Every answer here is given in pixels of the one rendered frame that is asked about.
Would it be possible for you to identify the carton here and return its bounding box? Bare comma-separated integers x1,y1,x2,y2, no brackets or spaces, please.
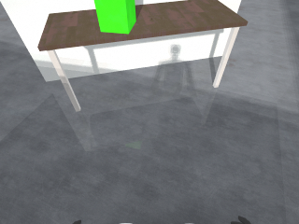
93,0,136,35

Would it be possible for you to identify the table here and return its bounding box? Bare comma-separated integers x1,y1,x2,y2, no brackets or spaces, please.
37,0,248,112

